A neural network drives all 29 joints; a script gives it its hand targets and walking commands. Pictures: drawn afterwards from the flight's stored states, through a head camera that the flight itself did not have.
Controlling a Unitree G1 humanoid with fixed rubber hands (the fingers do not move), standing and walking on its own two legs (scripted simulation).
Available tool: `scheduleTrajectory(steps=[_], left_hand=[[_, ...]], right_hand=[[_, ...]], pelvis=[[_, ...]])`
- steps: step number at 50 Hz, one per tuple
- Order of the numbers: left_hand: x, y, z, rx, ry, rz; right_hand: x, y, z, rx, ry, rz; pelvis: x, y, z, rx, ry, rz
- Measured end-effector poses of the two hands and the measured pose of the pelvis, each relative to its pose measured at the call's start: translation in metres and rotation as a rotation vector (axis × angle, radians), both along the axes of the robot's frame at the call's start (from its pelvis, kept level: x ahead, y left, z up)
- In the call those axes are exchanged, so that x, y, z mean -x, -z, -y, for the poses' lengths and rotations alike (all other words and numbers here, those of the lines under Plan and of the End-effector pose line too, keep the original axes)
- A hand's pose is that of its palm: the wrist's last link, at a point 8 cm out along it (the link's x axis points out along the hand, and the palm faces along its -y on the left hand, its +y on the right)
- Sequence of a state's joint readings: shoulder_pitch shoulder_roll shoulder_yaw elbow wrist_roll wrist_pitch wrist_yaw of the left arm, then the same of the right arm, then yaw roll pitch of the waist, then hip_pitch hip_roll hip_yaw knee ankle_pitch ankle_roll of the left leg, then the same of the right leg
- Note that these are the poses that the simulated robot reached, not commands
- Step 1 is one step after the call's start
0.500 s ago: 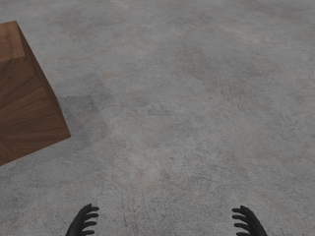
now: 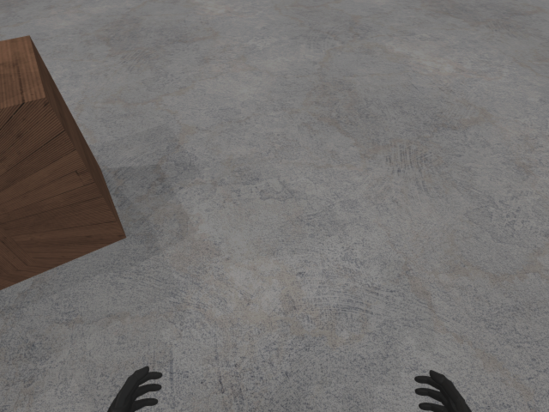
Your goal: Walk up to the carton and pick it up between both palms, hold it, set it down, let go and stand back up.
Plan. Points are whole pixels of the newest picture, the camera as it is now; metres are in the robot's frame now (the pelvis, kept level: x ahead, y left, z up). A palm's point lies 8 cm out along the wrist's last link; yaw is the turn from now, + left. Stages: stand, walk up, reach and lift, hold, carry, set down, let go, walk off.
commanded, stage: stand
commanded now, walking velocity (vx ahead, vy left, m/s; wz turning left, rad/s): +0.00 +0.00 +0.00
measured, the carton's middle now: out of the picture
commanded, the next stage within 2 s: walk up in 0.54 s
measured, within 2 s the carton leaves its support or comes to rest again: neither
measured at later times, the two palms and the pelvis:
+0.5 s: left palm out of the picture +0.12 +0.24 -0.08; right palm out of the picture +0.12 -0.25 -0.09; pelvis -0.01 +0.00 +0.00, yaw -1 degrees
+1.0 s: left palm out of the picture +0.00 +0.36 -0.09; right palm (407, 394) +0.19 -0.18 -0.09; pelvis +0.01 +0.06 +0.00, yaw +14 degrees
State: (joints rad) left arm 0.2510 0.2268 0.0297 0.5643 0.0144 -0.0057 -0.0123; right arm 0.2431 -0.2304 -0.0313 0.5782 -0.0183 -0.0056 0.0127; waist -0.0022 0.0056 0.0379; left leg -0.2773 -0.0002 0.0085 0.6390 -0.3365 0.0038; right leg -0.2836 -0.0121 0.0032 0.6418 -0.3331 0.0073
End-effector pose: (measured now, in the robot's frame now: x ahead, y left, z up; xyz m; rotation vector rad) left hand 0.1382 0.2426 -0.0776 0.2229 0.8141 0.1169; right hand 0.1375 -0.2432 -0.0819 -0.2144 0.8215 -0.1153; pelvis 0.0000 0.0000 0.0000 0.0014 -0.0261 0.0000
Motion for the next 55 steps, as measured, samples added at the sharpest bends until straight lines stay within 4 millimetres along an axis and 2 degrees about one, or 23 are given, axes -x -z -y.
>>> scheduleTrajectory(steps=[16, 38, 41, 44, 47, 51, 55], left_hand=[[0.012, 0.003, 0.001, -0.001, 0.001, -0.034], [0.016, 0.004, -0.001, -0.025, 0.019, -0.042], [0.032, 0.002, -0.023, -0.087, -0.046, -0.034], [0.068, 0.003, -0.054, -0.133, -0.141, -0.085], [0.107, 0.005, -0.086, -0.156, -0.233, -0.165], [0.146, 0.013, -0.128, -0.159, -0.336, -0.241], [0.164, 0.036, -0.172, -0.142, -0.395, -0.283]], right_hand=[[0.011, 0.002, 0.004, 0.001, 0.004, -0.026], [0.024, 0.006, 0.008, 0.014, -0.012, -0.077], [0.022, 0.010, 0.005, 0.054, -0.104, -0.160], [0.007, 0.009, -0.004, 0.080, -0.175, -0.197], [-0.018, 0.008, -0.025, 0.075, -0.231, -0.199], [-0.060, 0.006, -0.079, 0.055, -0.321, -0.159], [-0.105, 0.006, -0.147, 0.048, -0.401, -0.072]], pelvis=[[0.005, -0.002, 0.001, 0.000, 0.007, -0.001], [0.006, -0.002, 0.001, 0.011, -0.010, -0.003], [0.005, -0.001, -0.006, 0.016, -0.085, -0.004], [0.002, -0.003, -0.020, 0.022, -0.136, 0.005], [-0.003, -0.004, -0.038, 0.032, -0.187, 0.018], [-0.013, -0.001, -0.069, 0.043, -0.250, 0.028], [-0.030, 0.015, -0.113, 0.050, -0.301, 0.026]])
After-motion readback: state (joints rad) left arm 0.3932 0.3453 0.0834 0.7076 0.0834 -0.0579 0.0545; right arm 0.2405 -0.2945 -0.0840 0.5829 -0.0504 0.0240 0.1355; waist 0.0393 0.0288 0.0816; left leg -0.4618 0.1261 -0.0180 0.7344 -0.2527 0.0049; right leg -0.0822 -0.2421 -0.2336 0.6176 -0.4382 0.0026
